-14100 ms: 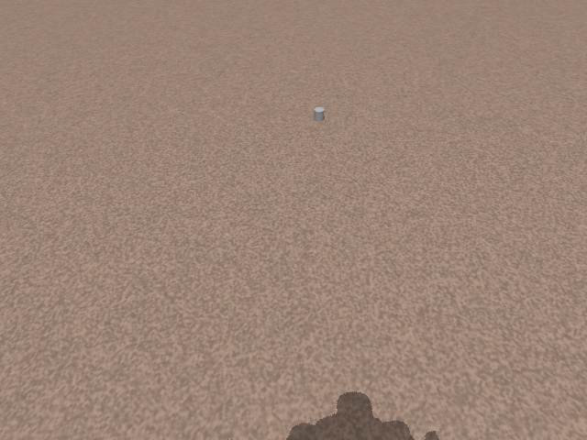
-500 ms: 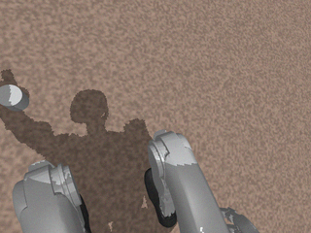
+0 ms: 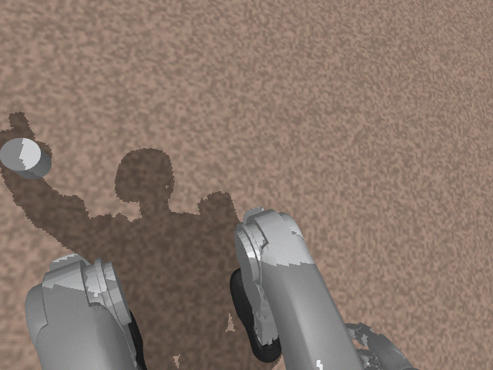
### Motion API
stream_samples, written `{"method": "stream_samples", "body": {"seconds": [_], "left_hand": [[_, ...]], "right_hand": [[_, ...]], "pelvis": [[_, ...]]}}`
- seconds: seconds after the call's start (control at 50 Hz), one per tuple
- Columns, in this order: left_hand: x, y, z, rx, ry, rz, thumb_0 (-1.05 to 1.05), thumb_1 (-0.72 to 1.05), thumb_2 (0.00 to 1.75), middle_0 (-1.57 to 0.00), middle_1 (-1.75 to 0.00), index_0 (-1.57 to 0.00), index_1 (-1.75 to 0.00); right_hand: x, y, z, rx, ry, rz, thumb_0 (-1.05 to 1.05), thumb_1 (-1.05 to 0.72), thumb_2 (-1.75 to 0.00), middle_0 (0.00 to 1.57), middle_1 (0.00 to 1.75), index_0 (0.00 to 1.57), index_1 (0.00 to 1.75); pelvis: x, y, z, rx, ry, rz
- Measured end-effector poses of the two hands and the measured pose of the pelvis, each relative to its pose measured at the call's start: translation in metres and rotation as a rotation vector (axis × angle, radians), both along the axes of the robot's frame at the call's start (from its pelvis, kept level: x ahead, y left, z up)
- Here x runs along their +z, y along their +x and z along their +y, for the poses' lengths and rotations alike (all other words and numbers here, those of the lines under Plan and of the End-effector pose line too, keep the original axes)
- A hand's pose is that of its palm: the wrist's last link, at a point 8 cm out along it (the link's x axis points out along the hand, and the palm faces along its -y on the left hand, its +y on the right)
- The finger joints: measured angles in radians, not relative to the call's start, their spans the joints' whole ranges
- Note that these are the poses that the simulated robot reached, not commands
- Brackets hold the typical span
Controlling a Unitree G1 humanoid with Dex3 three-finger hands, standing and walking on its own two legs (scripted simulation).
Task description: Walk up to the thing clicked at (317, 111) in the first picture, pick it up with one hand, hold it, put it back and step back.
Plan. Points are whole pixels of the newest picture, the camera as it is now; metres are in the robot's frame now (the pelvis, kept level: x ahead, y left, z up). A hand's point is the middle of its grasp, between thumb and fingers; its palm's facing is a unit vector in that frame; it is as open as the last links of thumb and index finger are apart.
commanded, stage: rise first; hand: left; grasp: from above
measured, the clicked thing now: (27, 159) +0.51 +0.29 -0.29
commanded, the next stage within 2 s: approach in 0.02 s
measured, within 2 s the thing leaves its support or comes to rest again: neither
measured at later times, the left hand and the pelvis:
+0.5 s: hand (14, 129) +0.52 +0.27 -0.17, palm faces -0.38 -0.08 -0.92, open 13.9 cm; pelvis +0.00 +0.00 +0.00, yaw +0 degrees
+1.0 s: hand (3, 157) +0.49 +0.30 -0.20, palm faces -0.49 -0.09 -0.87, open 13.9 cm; pelvis +0.00 +0.00 -0.01, yaw -1 degrees
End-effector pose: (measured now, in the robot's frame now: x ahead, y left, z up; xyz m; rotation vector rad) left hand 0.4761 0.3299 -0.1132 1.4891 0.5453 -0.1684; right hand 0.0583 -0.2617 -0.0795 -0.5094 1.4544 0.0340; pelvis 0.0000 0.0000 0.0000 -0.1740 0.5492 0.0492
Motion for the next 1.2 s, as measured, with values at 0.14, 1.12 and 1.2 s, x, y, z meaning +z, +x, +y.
{"method": "stream_samples", "body": {"seconds": [0.14, 1.12, 1.2], "left_hand": [[0.001, 0.0, -0.001, -0.01, -0.004, -0.007, 0.0, -0.54, 1.0, -0.1, -1.03, -0.09, -1.03], [-0.043, 0.019, -0.039, -0.089, -0.04, 0.01, 0.0, -0.51, 1.0, -0.09, -1.04, -0.1, -1.03], [-0.051, 0.022, -0.042, -0.067, -0.026, -0.007, 0.0, -0.5, 1.04, -0.1, -1.05, -0.1, -1.04]], "right_hand": [[0.002, -0.005, 0.0, -0.007, -0.009, 0.005, 0.0, -0.92, -0.9, 0.2, 0.3, 0.2, 0.29], [0.014, -0.012, -0.004, 0.035, -0.059, 0.043, 0.0, -0.91, -0.89, 0.2, 0.3, 0.2, 0.29], [0.015, -0.01, -0.002, 0.05, -0.055, 0.025, 0.0, -0.91, -0.89, 0.2, 0.3, 0.2, 0.29]], "pelvis": [[-0.001, -0.001, 0.0, 0.001, -0.001, -0.003], [-0.006, 0.003, 0.0, -0.012, -0.016, -0.009], [-0.008, 0.002, 0.001, -0.018, -0.02, -0.01]]}}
